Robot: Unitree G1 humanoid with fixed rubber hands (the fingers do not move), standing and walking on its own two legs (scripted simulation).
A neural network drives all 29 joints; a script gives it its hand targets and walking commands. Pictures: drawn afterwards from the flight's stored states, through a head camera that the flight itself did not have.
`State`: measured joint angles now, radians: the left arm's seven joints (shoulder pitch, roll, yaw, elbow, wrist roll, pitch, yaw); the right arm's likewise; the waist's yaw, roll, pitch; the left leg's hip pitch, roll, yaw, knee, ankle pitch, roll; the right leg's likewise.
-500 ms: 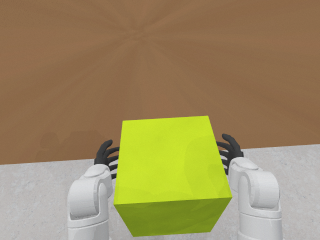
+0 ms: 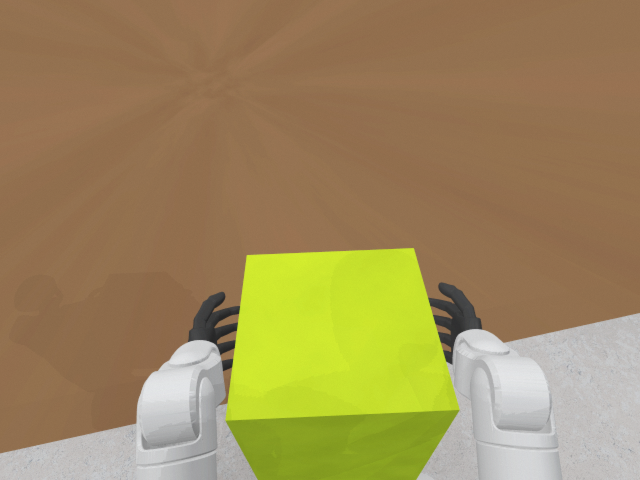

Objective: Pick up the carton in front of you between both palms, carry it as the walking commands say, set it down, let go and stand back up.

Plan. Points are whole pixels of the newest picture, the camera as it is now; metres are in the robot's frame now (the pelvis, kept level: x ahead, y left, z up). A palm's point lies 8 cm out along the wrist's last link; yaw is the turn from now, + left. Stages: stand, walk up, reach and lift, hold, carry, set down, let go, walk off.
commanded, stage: carry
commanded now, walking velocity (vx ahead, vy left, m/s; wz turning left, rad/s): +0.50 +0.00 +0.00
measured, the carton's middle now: (334, 372) +0.26 -0.01 -0.03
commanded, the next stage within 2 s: none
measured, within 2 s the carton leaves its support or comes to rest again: neither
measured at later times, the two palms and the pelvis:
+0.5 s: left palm (231, 100) +0.66 +0.13 +0.13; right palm (410, 85) +0.69 -0.17 +0.13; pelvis +0.30 -0.05 -0.01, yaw +3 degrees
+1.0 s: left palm (241, 47) +0.86 +0.13 +0.12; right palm (392, 39) +0.87 -0.17 +0.12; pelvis +0.47 -0.04 +0.00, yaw +2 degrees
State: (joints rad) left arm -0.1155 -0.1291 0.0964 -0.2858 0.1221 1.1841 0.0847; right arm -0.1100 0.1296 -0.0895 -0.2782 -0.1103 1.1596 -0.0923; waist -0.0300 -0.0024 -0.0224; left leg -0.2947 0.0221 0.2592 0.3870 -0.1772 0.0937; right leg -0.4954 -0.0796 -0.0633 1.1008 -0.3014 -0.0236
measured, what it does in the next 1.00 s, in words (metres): walks ahead: right foot, then left foot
